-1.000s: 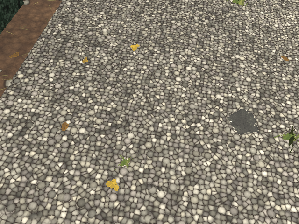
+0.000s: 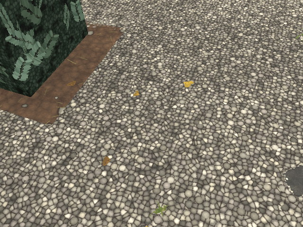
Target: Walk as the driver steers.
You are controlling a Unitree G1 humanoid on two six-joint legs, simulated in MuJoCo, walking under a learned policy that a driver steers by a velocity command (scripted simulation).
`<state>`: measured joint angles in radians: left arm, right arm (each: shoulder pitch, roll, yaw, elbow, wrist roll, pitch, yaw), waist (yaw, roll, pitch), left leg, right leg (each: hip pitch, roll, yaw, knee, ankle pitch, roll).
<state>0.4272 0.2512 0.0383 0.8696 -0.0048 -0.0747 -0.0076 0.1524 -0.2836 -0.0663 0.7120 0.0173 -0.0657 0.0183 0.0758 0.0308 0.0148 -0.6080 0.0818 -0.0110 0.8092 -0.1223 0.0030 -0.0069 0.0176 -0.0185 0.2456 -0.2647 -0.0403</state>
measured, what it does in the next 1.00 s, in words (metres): walks ahead, turning right: left foot, then right foot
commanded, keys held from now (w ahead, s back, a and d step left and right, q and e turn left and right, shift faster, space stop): w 0.32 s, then w+e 0.68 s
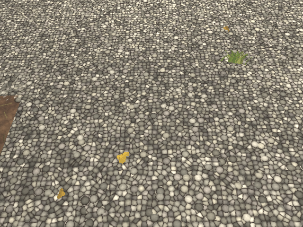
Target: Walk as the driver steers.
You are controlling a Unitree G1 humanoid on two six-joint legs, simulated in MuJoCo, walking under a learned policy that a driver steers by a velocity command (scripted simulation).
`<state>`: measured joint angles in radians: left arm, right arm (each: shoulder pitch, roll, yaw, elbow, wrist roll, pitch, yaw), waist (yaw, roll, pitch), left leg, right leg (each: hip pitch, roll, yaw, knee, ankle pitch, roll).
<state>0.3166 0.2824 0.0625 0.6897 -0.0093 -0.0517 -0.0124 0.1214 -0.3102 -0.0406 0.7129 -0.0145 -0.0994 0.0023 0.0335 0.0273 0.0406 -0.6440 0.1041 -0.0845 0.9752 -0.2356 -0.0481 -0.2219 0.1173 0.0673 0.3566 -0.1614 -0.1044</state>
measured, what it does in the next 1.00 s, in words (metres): walks ahead: left foot, then right foot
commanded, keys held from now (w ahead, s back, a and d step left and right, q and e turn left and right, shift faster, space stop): w+e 0.18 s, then no key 0.82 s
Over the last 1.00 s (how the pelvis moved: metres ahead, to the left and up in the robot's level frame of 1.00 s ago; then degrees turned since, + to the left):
0.55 -0.02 0.00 -19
